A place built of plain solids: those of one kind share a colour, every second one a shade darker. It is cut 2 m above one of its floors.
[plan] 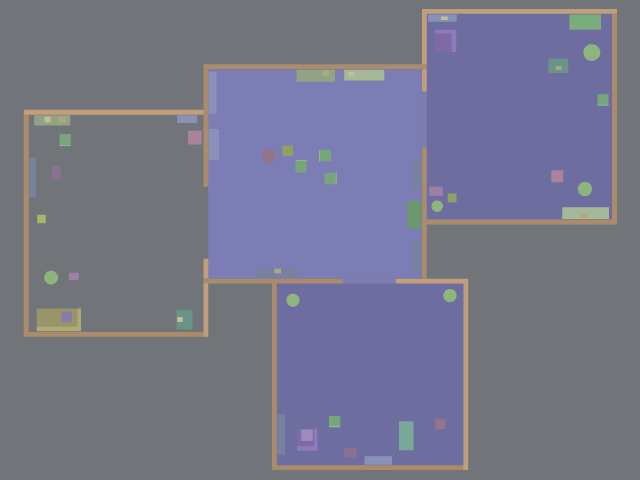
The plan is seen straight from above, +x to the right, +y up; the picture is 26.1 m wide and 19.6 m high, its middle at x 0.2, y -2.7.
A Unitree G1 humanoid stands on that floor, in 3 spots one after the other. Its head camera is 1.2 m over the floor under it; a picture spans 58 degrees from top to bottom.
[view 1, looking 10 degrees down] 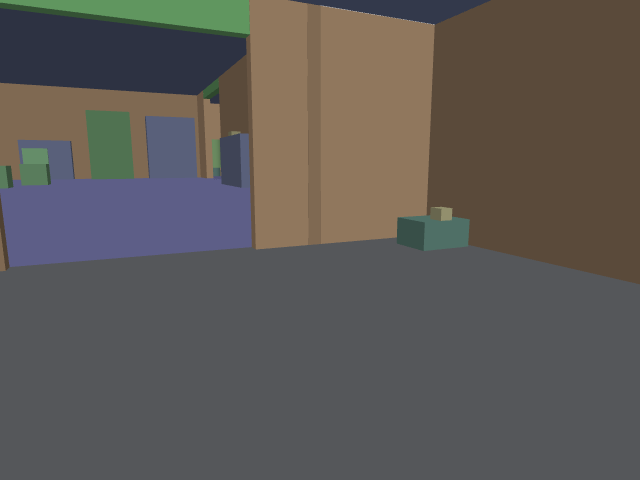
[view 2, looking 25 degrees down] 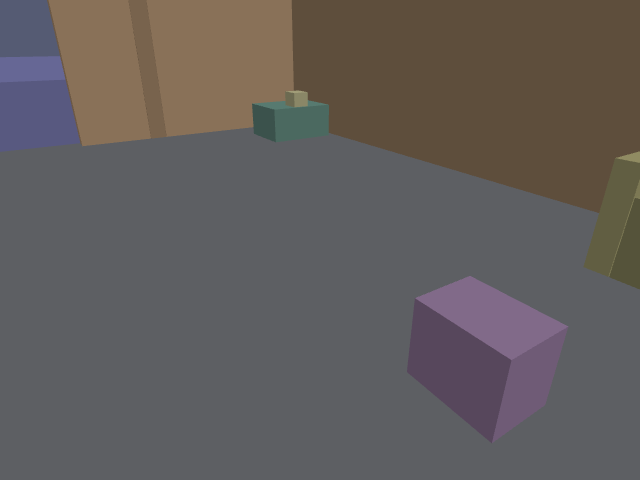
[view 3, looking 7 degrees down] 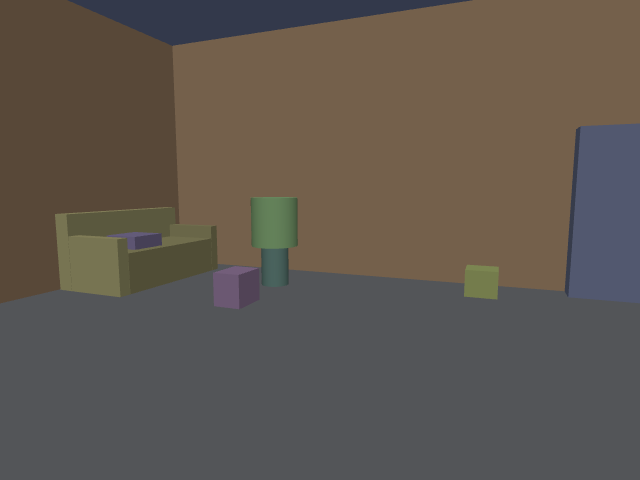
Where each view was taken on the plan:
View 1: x -10.41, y -1.74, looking -25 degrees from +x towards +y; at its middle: wall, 6.55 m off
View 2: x -10.58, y -3.02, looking -33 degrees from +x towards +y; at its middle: ground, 2.84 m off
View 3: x -6.09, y -1.74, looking -158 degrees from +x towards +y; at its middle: wall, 6.09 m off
